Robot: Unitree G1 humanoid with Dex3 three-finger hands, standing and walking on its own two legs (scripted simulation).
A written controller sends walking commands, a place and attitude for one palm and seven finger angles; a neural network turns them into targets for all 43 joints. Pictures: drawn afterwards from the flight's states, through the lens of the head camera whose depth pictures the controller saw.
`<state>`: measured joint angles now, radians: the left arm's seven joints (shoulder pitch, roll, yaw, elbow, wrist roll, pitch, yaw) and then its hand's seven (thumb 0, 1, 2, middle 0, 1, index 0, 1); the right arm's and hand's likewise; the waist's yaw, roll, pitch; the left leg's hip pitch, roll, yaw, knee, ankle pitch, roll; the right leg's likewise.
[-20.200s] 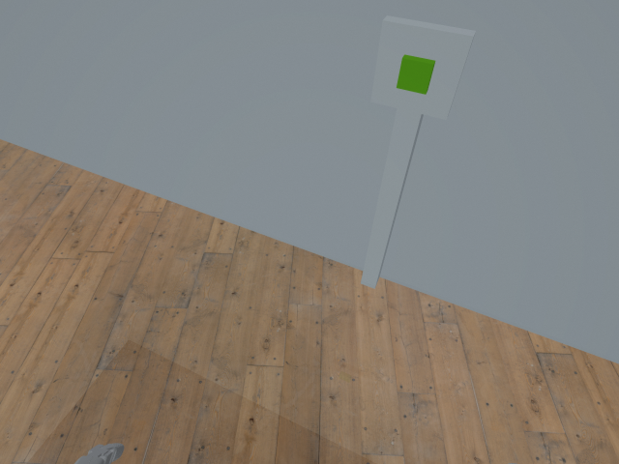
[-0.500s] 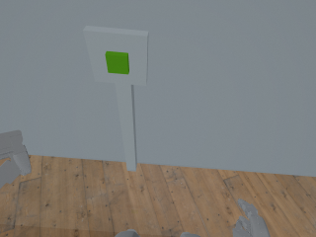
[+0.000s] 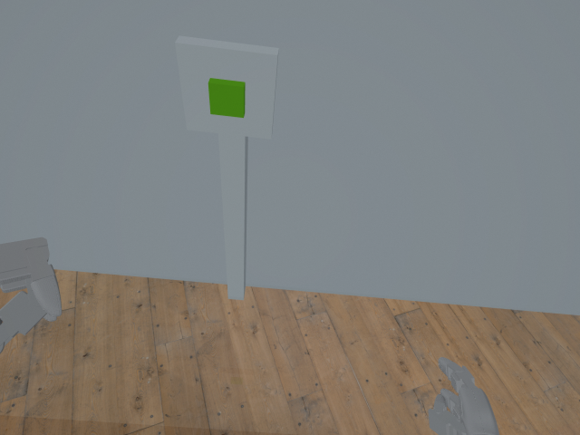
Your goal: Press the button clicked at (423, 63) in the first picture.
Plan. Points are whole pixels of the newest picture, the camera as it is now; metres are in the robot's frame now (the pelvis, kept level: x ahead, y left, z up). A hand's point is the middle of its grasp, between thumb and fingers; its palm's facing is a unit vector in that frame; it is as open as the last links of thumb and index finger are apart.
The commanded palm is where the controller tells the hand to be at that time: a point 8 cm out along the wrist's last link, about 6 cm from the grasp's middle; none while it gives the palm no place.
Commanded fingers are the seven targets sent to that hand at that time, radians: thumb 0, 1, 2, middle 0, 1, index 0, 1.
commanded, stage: stop stepping back and stand still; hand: left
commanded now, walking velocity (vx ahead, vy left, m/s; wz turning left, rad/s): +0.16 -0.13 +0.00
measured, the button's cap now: (227, 97) +0.67 +0.18 +0.11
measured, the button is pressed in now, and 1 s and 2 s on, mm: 0 0 0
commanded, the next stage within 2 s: let the arm hang, fingers relaxed in 1.56 s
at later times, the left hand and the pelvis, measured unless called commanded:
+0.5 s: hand out of the picture +0.06 +0.26 +0.17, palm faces +0.42 -0.86 -0.30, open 3.1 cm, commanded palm -0.01 +0.30 +0.19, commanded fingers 0.00 0.90 0.90 -1.30 -1.50 -1.30 -1.50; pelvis -0.14 +0.02 -0.01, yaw -2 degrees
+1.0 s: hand out of the picture +0.01 +0.26 +0.18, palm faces +0.43 -0.80 -0.41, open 3.1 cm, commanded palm -0.06 +0.30 +0.19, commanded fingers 0.00 0.90 0.90 -1.30 -1.50 -1.30 -1.50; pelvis -0.18 +0.02 +0.00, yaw +1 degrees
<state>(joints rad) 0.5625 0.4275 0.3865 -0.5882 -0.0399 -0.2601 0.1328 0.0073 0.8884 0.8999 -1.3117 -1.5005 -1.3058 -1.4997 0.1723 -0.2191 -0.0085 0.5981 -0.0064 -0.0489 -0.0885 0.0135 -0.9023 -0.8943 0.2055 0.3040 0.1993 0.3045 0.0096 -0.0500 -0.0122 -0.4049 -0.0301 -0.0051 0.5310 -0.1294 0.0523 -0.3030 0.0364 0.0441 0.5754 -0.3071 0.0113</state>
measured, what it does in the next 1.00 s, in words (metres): walks backwards: right foot, then left foot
